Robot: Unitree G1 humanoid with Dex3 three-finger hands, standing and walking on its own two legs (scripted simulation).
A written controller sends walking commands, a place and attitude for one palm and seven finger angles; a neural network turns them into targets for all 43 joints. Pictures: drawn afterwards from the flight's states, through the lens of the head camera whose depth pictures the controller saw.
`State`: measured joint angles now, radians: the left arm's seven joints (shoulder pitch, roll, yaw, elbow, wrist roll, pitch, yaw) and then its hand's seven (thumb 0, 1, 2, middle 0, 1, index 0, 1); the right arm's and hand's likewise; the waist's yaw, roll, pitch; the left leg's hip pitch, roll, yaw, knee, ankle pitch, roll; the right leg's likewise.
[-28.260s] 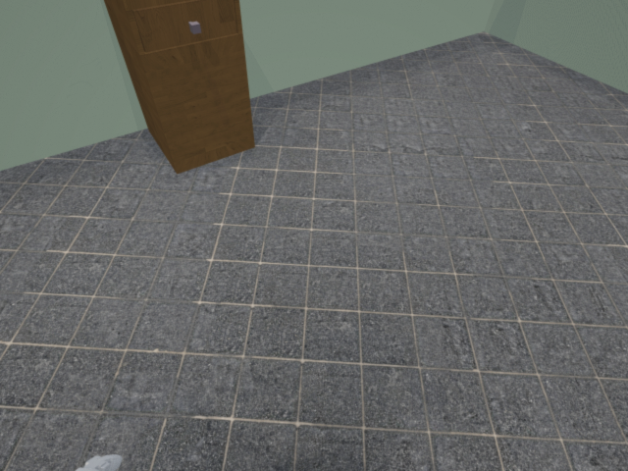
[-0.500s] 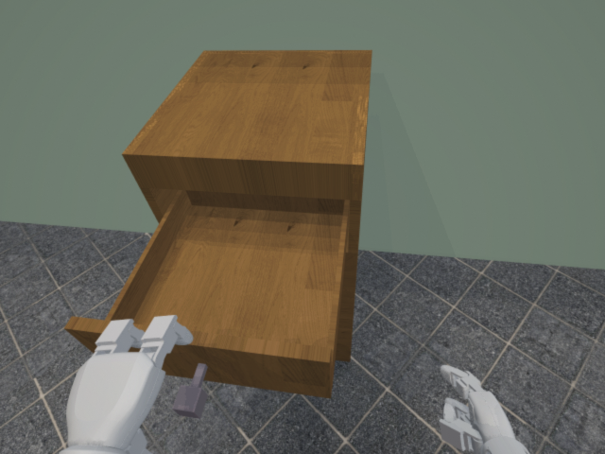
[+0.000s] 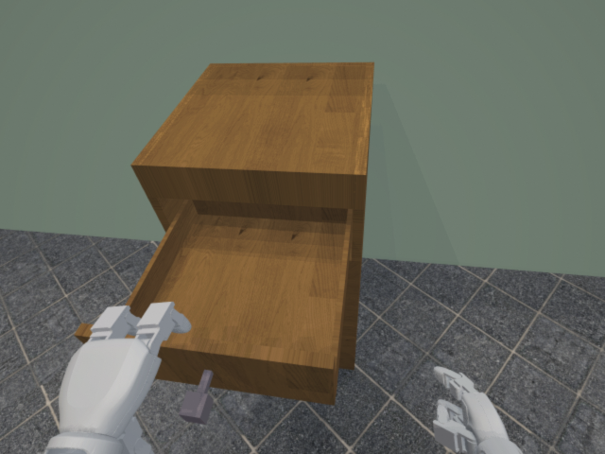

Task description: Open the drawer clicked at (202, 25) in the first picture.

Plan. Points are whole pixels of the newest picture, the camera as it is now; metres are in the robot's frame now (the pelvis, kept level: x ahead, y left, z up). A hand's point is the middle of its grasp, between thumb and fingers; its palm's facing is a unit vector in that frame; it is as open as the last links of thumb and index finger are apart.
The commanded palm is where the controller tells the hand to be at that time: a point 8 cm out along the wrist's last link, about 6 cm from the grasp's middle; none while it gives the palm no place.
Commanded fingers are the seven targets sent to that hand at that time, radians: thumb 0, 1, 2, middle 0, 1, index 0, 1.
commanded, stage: draw the hand back to the body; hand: left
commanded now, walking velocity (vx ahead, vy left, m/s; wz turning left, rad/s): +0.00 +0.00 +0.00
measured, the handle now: (200, 395) +0.22 +0.20 -0.08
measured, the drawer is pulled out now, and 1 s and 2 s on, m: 0.30 0.30 0.30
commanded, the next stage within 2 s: step back with the hand held close in 1.70 s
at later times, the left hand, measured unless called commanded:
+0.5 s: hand (122, 380) +0.17 +0.22 +0.10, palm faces +0.07 -0.12 -0.99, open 13.8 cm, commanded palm +0.14 +0.22 +0.15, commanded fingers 0.00 -0.50 0.30 -0.30 -1.20 -0.30 -1.20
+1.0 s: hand (95, 342) +0.18 +0.22 +0.16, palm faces +0.36 -0.86 -0.36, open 12.9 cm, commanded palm +0.13 +0.26 +0.18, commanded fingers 0.00 0.06 0.54 -0.26 -0.84 -0.26 -0.84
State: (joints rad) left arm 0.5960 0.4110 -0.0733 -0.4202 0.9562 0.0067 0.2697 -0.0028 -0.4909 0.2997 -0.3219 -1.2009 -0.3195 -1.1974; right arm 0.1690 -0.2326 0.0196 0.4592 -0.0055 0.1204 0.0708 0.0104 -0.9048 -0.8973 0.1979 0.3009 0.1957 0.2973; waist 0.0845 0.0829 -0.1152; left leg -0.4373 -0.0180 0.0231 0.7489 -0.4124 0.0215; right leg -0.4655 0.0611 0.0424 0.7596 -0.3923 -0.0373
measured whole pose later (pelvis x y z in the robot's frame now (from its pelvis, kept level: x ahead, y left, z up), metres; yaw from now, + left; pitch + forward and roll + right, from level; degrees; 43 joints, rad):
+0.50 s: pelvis +0.00 +0.00 +0.01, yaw +0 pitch +5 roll +0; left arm 0.63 0.46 -0.03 -0.49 0.92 0.02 0.22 0.00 -0.49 0.30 -0.32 -1.20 -0.32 -1.20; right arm 0.18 -0.24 0.03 0.45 0.01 0.13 0.06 0.01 -0.91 -0.90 0.20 0.30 0.20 0.30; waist 0.09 0.10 -0.11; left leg -0.39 -0.02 0.02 0.71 -0.40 0.03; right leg -0.42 0.06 0.04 0.71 -0.38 -0.03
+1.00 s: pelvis +0.01 +0.00 +0.02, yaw +4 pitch -2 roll -1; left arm 0.59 0.31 0.16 -0.53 -0.02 -0.10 0.14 -0.01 -0.25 0.40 -0.30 -1.04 -0.30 -1.04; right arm 0.23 -0.19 0.06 0.57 0.02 -0.13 -0.08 0.01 -0.90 -0.90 0.20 0.30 0.20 0.30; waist 0.03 0.04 -0.01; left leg -0.18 -0.04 -0.05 0.55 -0.33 0.02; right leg -0.16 0.04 -0.02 0.52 -0.32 -0.03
